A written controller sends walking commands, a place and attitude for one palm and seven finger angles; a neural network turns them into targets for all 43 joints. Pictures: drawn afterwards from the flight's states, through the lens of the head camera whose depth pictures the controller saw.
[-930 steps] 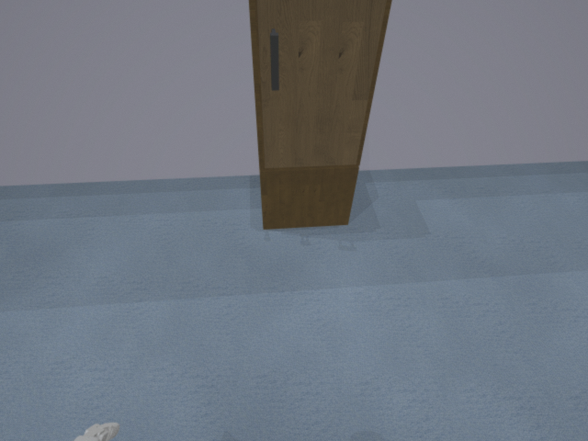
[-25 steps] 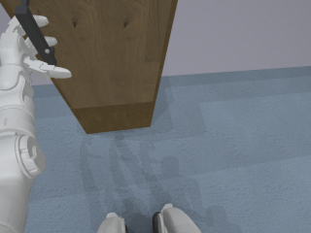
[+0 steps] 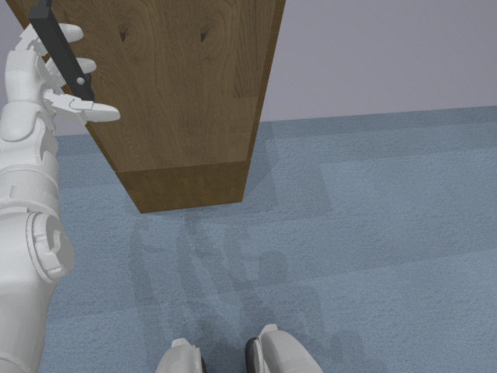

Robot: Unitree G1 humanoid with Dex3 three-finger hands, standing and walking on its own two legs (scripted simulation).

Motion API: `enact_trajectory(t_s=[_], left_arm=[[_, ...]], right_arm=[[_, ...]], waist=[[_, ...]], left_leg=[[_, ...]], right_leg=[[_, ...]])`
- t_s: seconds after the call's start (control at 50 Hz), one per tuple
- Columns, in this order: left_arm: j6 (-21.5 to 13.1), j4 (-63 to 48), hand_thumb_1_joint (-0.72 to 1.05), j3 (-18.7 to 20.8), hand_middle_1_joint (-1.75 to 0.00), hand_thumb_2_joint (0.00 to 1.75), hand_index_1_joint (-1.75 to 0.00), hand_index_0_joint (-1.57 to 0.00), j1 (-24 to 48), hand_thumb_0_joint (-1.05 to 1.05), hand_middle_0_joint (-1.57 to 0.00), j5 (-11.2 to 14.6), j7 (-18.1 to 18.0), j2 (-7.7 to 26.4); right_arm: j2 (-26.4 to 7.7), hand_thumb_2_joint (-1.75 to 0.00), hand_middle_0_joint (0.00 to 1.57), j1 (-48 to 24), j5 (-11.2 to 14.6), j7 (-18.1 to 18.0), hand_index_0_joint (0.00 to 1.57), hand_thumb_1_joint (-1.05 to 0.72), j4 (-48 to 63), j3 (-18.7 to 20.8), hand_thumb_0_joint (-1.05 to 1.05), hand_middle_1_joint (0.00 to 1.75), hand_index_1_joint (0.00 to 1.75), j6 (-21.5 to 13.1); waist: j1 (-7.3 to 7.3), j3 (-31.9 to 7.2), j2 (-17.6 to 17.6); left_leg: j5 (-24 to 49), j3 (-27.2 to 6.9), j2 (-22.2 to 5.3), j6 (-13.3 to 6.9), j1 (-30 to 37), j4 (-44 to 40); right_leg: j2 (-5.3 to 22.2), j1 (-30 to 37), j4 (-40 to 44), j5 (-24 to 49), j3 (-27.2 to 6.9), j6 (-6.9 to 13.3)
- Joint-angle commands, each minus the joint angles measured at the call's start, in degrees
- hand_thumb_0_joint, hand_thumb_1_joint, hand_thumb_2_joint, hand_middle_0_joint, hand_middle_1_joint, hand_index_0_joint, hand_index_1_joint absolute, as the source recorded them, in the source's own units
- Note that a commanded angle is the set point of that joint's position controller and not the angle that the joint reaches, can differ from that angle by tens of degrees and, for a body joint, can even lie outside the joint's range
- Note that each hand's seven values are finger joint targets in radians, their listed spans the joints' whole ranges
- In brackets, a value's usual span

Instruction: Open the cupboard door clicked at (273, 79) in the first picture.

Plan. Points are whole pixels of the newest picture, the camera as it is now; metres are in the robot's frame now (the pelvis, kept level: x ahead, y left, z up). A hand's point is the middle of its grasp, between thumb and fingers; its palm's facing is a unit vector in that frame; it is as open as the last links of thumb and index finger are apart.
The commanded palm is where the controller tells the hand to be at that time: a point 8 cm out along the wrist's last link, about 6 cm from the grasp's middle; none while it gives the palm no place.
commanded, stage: close the thumb around the handle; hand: left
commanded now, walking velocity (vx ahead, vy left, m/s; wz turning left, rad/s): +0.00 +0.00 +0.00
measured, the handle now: (68, 53) +0.60 +0.21 +0.09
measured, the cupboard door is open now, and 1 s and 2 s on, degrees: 0 5 50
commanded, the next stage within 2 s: pull the door open along its arc in 0.58 s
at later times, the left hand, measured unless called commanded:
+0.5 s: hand (81, 78) +0.55 +0.19 +0.09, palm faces +0.01 -1.00 -0.01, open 5.8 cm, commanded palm +0.53 +0.23 +0.09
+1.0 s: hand (87, 92) +0.52 +0.18 +0.09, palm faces +0.03 -1.00 -0.01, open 5.6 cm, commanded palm +0.47 +0.22 +0.09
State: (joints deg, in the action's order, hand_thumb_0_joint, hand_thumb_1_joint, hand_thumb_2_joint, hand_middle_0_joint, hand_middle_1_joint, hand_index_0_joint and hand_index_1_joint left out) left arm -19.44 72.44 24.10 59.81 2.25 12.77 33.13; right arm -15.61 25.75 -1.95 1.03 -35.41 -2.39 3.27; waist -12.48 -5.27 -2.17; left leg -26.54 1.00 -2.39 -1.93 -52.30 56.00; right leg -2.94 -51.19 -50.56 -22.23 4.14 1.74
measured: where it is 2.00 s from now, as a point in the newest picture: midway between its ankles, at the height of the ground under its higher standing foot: outside the picture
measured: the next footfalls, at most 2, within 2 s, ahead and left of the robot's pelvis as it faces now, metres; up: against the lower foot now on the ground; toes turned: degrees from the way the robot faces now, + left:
none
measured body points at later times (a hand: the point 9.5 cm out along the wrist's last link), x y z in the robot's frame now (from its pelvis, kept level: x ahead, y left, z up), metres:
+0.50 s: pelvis +0.00 +0.00 +0.00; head +0.15 +0.02 +0.42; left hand +0.54 +0.24 +0.09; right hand -0.04 -0.25 -0.10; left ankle -0.01 +0.09 -0.68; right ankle +0.01 -0.11 -0.68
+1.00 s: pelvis +0.01 +0.00 +0.01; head +0.14 +0.01 +0.44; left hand +0.52 +0.23 +0.09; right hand -0.02 -0.25 -0.10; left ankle -0.01 +0.09 -0.68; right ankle +0.01 -0.11 -0.68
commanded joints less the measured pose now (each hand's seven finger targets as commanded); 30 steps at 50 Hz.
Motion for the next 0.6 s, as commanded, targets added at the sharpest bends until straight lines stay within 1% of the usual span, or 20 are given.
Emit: enact_trajectory(t_s=[0.0,0.02,0.06,0.08,0.12,0.16,0.18,0.2,0.22,0.24,0.3,0.32,0.36,0.38,0.42,0.44,0.46,0.5,0.56,0.58], left_arm=[[-5.49,-14.11,-0.11,2.73,-1.24,0.47,-1.24,-0.33,26.81,0.0,-0.33,1.07,-1.22,16.22],[-5.51,-13.01,-0.05,2.46,-1.25,0.49,-1.25,-0.33,25.8,0.0,-0.33,0.95,-1.11,15.9],[-5.13,-11.32,0.06,1.25,-1.26,0.54,-1.26,-0.34,25.97,0.0,-0.34,0.45,-0.91,15.15],[-5.44,-12.33,0.12,1.81,-1.27,0.56,-1.27,-0.34,26.97,0.0,-0.34,0.49,-0.86,15.67],[-5.05,-11.85,0.23,1.44,-1.28,0.61,-1.28,-0.35,26.1,0.0,-0.35,0.24,-0.54,15.53],[-4.96,-12.8,0.34,0.36,-1.29,0.66,-1.29,-0.36,27.99,0.0,-0.36,0.47,-0.25,14.48],[-5.02,-12.66,0.4,-0.66,-1.3,0.68,-1.3,-0.36,28.64,0.0,-0.36,0.86,-0.12,12.52],[-4.79,-11.59,0.45,-0.27,-1.3,0.71,-1.3,-0.37,28.3,0.0,-0.37,1.18,0.03,12.87],[-4.66,-11.6,0.51,1.26,-1.31,0.73,-1.31,-0.37,28.09,0.0,-0.37,1.44,0.05,14.62],[-4.46,-11.56,0.56,0.89,-1.31,0.76,-1.31,-0.38,27.94,0.0,-0.38,1.45,0.19,14.37],[-4.76,-12.68,0.73,-0.04,-1.33,0.83,-1.33,-0.39,29.67,0.0,-0.39,1.25,-0.07,13.34],[-4.65,-11.78,0.79,0.31,-1.34,0.85,-1.34,-0.39,28.17,0.0,-0.39,0.96,-0.22,13.55],[-4.33,-11.05,0.9,0.64,-1.35,0.9,-1.35,-0.4,27.58,0.0,-0.4,0.83,-0.62,14.07],[-4.36,-10.73,0.9,1.55,-1.35,0.9,-1.35,-0.4,27.2,0.0,-0.4,0.84,-0.8,14.93],[-4.02,-10.67,0.9,1.19,-1.35,0.9,-1.35,-0.4,27.43,0.0,-0.4,0.51,-0.84,15.12],[-3.84,-10.02,0.9,1.2,-1.35,0.9,-1.35,-0.4,27.18,0.0,-0.4,0.31,-0.9,15.22],[-3.96,-11.23,0.9,1.57,-1.35,0.9,-1.35,-0.4,27.8,0.0,-0.4,0.09,-1.04,16.18],[-4.68,-12.9,0.9,2.52,-1.35,0.9,-1.35,-0.4,27.24,0.0,-0.4,0.16,-1.12,16.81],[-3.76,-10.69,0.9,4.08,-1.35,0.9,-1.35,-0.4,26.24,0.0,-0.4,0.48,-1.65,18.65],[-3.81,-10.76,0.9,4.46,-1.35,0.9,-1.35,-0.4,26.23,0.0,-0.4,0.4,-1.73,18.98]], right_arm=[[-10.67,-0.9,0.2,11.98,0.04,-0.67,0.2,-0.9,1.64,3.55,0.0,0.3,0.3,-0.36],[-10.65,-0.9,0.2,11.81,0.14,-0.68,0.2,-0.9,1.66,3.46,0.0,0.3,0.3,-0.36],[-10.65,-0.9,0.2,11.91,0.25,-0.69,0.2,-0.9,1.42,3.35,0.0,0.3,0.3,-0.42],[-10.74,-0.9,0.2,12.09,0.11,-0.74,0.2,-0.9,1.5,3.39,0.0,0.3,0.3,-0.47],[-10.83,-0.9,0.2,12.11,0.23,-0.77,0.2,-0.9,1.47,3.48,0.0,0.3,0.3,-0.37],[-10.83,-0.9,0.2,12.17,0.11,-0.83,0.2,-0.9,1.21,3.48,0.0,0.3,0.3,-0.45],[-10.7,-0.9,0.2,12.46,0.06,-0.82,0.2,-0.9,1.03,3.58,0.0,0.3,0.3,-0.55],[-10.88,-0.9,0.2,12.4,0.08,-0.81,0.2,-0.9,0.64,3.54,0.0,0.3,0.3,-0.54],[-11.13,-0.9,0.2,12.69,-0.04,-0.94,0.2,-0.9,0.61,3.52,0.0,0.3,0.3,-0.52],[-11.15,-0.9,0.2,12.75,0.04,-1.0,0.2,-0.9,0.69,3.57,0.0,0.3,0.3,-0.49],[-10.92,-0.9,0.2,12.88,-0.19,-0.87,0.2,-0.9,0.25,3.51,0.0,0.3,0.3,-0.57],[-10.92,-0.9,0.2,13.03,-0.17,-0.75,0.2,-0.9,0.32,3.51,0.0,0.3,0.3,-0.51],[-11.04,-0.9,0.2,12.96,-0.23,-0.72,0.2,-0.9,0.39,3.48,0.0,0.3,0.3,-0.38],[-11.1,-0.9,0.2,13.21,-0.29,-0.8,0.2,-0.9,0.53,3.46,0.0,0.3,0.3,-0.32],[-10.98,-0.9,0.2,12.86,-0.15,-0.77,0.2,-0.9,0.97,3.3,0.0,0.3,0.3,-0.24],[-10.95,-0.9,0.2,12.87,-0.1,-0.71,0.2,-0.9,1.03,3.24,0.0,0.3,0.3,-0.2],[-11.07,-0.9,0.2,12.86,-0.15,-0.76,0.2,-0.9,1.12,3.32,0.0,0.3,0.3,-0.14],[-10.93,-0.9,0.2,12.87,-0.19,-0.78,0.2,-0.9,1.51,3.5,0.0,0.3,0.3,-0.07],[-11.08,-0.9,0.2,12.65,-0.09,-0.87,0.2,-0.9,1.82,3.12,0.0,0.3,0.3,0.12],[-10.97,-0.9,0.2,12.8,-0.06,-0.98,0.2,-0.9,1.91,3.16,0.0,0.3,0.3,0.12]], waist=[[-0.26,-29.17,-6.91],[-0.18,-28.44,-7.42],[-0.83,-26.1,-6.15],[-0.68,-26.63,-7.68],[-0.41,-28.25,-8.58],[-0.92,-28.59,-9.43],[-1.66,-28.44,-9.13],[-1.47,-27.76,-9.03],[-1.4,-28.41,-7.58],[-1.47,-29.0,-7.74],[-1.59,-29.22,-10.13],[-1.13,-28.77,-9.85],[-1.52,-27.69,-7.82],[-1.38,-27.61,-6.76],[-1.09,-27.7,-8.49],[-1.02,-26.64,-7.85],[-1.09,-27.41,-8.15],[-0.33,-30.29,-9.9],[-0.57,-27.95,-5.97],[-0.49,-27.9,-6.17]], left_leg=[[26.7,-4.2,1.0,-0.14,19.91,-4.27],[26.08,-3.92,1.14,-0.15,19.15,-4.22],[24.28,-3.86,1.1,-0.33,17.89,-4.48],[24.89,-3.9,1.11,-0.35,18.65,-4.41],[25.78,-4.23,0.97,-0.03,20.49,-4.46],[25.99,-4.81,0.79,0.16,21.93,-4.43],[27.13,-4.99,0.7,0.09,23.3,-4.21],[26.31,-5.01,0.64,0.23,22.69,-4.2],[26.53,-5.05,0.56,0.1,21.96,-4.17],[26.89,-5.1,0.63,0.11,22.08,-4.18],[28.68,-5.44,0.48,0.42,23.66,-3.74],[28.94,-5.53,0.49,0.49,23.54,-3.69],[27.71,-5.23,0.52,0.18,21.8,-3.71],[27.72,-5.05,0.68,-0.05,20.85,-3.67],[26.94,-4.68,0.84,0.05,19.9,-3.87],[26.25,-4.77,0.85,0.05,19.22,-3.98],[26.65,-4.78,0.75,0.02,19.79,-3.98],[28.95,-4.82,0.77,0.27,21.87,-3.55],[26.08,-4.05,1.0,-0.29,17.05,-3.75],[26.45,-4.05,1.03,-0.39,16.98,-3.78]], right_leg=[[-0.87,14.16,3.77,22.42,-2.97,-0.75],[-0.78,14.1,3.85,22.13,-3.16,-0.73],[-0.78,13.28,4.15,20.73,-3.06,-0.85],[-0.77,13.09,3.96,21.04,-3.12,-0.68],[-0.79,12.13,3.85,20.38,-2.71,-0.68],[-0.76,10.61,3.9,19.25,-2.44,-0.67],[-0.96,9.45,3.93,19.48,-2.2,-0.6],[-0.95,9.18,4.14,18.86,-2.22,-0.69],[-0.97,10.48,4.02,19.56,-2.25,-0.74],[-0.95,10.58,3.99,19.89,-2.31,-0.76],[-0.85,8.77,3.55,20.04,-2.08,-0.61],[-0.95,8.55,3.52,19.84,-1.99,-0.55],[-0.97,9.29,3.74,19.79,-2.08,-0.73],[-1.02,10.52,3.73,20.72,-2.27,-0.65],[-0.8,10.97,3.57,20.77,-2.44,-0.7],[-0.85,10.82,3.59,20.1,-2.31,-0.65],[-0.82,11.04,3.51,20.31,-2.31,-0.7],[-0.83,11.28,3.14,21.65,-2.38,-0.59],[-0.82,14.07,3.49,22.13,-2.9,-0.93],[-0.85,14.63,3.38,23.02,-2.99,-0.76]])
